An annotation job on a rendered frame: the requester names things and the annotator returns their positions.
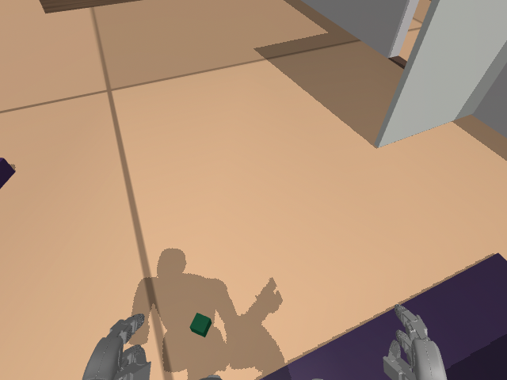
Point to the right robot hand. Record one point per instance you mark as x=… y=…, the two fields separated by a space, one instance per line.
x=422 y=353

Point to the left robot hand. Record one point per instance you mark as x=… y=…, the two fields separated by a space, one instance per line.
x=109 y=362

